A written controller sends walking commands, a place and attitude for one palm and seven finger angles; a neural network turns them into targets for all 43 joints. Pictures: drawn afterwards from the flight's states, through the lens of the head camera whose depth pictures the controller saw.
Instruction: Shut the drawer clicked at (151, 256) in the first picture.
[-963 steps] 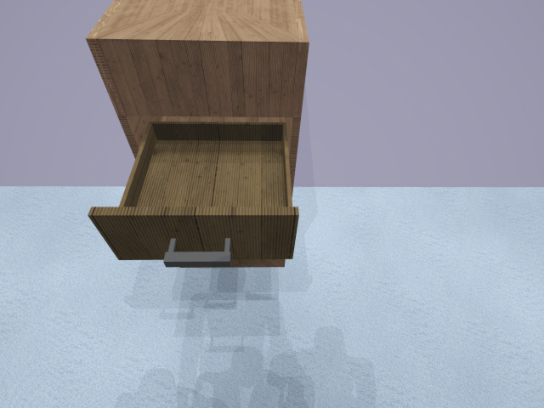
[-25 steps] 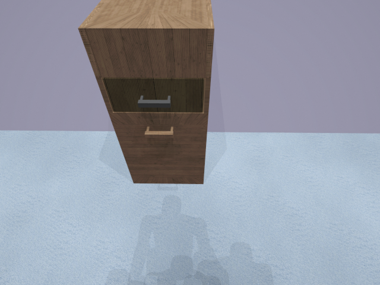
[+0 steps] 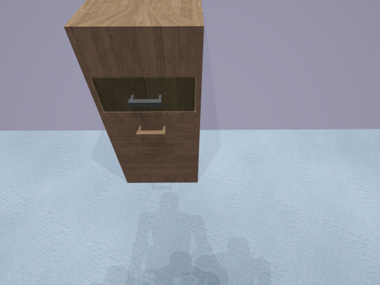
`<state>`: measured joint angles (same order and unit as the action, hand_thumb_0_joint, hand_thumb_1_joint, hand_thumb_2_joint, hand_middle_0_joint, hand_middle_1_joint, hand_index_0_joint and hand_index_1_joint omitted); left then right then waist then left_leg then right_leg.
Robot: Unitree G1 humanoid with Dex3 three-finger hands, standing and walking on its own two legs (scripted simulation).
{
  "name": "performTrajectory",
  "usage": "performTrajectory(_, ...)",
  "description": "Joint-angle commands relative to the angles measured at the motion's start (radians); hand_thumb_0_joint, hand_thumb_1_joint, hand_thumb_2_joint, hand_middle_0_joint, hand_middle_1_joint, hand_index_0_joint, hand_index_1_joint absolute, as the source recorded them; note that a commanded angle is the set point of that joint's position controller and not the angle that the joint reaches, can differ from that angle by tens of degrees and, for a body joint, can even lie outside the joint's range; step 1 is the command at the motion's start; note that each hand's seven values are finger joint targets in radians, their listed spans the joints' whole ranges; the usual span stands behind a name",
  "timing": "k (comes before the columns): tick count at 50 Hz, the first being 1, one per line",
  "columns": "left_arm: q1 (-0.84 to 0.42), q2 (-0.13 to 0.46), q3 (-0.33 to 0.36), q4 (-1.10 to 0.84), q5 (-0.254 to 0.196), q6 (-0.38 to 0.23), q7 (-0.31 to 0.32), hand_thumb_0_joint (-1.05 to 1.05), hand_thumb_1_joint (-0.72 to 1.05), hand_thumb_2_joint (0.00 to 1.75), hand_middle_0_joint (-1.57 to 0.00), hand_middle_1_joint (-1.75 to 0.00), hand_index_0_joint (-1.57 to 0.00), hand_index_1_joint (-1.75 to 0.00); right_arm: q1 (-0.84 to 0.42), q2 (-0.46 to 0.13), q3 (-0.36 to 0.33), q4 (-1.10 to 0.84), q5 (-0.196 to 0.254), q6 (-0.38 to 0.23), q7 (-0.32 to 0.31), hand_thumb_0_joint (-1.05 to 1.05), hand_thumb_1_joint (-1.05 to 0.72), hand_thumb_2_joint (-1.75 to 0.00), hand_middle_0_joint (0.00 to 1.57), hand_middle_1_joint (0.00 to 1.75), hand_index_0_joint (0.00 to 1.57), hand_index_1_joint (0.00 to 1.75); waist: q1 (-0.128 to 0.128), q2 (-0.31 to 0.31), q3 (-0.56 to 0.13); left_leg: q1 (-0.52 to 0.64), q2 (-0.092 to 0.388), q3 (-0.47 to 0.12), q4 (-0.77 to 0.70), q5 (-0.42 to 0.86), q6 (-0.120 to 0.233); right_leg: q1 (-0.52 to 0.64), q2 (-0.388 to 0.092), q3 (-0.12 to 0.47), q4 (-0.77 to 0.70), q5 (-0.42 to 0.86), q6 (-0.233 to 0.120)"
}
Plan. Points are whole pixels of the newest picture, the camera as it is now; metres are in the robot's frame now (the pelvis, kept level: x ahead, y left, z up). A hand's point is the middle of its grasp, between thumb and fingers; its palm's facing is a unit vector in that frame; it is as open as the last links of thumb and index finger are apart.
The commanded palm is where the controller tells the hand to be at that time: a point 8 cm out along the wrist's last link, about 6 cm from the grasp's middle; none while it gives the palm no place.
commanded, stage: look to check the result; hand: left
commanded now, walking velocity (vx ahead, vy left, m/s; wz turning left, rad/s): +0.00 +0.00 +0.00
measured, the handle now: (145, 100) +0.77 +0.21 -0.10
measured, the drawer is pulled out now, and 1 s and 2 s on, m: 0.00 0.00 0.00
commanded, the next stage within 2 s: stand and wait in 0.36 s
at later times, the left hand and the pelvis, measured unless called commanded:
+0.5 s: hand out of the picture +0.00 +0.15 -0.17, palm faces +0.04 -0.98 -0.17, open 7.3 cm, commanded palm none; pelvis +0.01 -0.01 +0.00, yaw +0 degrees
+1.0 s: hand out of the picture +0.00 +0.15 -0.17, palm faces +0.04 -0.98 -0.19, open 7.3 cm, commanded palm none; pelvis +0.02 -0.01 +0.00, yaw +0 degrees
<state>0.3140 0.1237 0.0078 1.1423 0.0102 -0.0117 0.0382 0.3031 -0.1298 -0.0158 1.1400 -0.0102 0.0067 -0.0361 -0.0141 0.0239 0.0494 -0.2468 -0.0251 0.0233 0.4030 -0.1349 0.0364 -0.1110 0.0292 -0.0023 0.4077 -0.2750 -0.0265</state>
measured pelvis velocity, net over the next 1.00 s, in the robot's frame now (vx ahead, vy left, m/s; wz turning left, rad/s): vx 0.02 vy -0.01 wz -0.01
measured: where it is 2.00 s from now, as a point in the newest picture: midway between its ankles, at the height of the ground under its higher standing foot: outside the picture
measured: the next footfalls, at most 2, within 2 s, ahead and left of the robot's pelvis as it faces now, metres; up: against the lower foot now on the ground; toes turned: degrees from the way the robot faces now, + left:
none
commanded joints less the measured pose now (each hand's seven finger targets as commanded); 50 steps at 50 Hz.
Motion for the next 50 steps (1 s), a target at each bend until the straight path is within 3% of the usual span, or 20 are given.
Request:
performTrajectory(1,0.084,0.095,0.010,-0.018,-0.004,-0.006,0.006,0.00,0.90,0.90,-0.20,-0.30,-0.20,-0.30,0.068,-0.080,-0.011,-0.014,-0.004,-0.010,-0.006,0.00,-0.90,-0.90,0.20,0.30,0.20,0.30,0.002,-0.031,0.039,0.090,0.113,-0.111,-0.056,0.037,0.010,-0.138,-0.107,0.090,-0.112,0.045,-0.033)
performTrajectory(19,0.083,0.087,0.011,-0.015,-0.004,-0.008,0.009,0.00,0.90,0.90,-0.20,-0.30,-0.20,-0.30,0.051,-0.082,-0.006,-0.008,-0.004,-0.014,-0.010,0.00,-0.90,-0.90,0.20,0.30,0.20,0.30,0.004,-0.033,0.036,0.107,0.117,-0.104,-0.044,0.102,0.009,-0.109,-0.109,0.086,-0.115,0.103,-0.028)
performTrajectory(24,0.081,0.087,0.011,-0.015,-0.004,-0.007,0.008,0.00,0.90,0.90,-0.20,-0.30,-0.20,-0.30,0.047,-0.084,-0.005,-0.007,-0.004,-0.014,-0.011,0.00,-0.90,-0.90,0.20,0.30,0.20,0.30,0.005,-0.014,0.042,0.110,0.117,-0.103,-0.047,0.098,0.007,-0.111,-0.109,0.087,-0.117,0.096,-0.029)
performTrajectory(50,0.083,0.093,0.012,-0.013,-0.005,-0.009,0.009,0.00,0.90,0.90,-0.20,-0.30,-0.20,-0.30,0.044,-0.090,-0.005,-0.001,-0.003,-0.014,-0.012,0.00,-0.90,-0.90,0.20,0.30,0.20,0.30,0.005,-0.030,0.038,0.123,0.121,-0.098,-0.051,0.101,0.005,-0.102,-0.107,0.092,-0.119,0.107,-0.028)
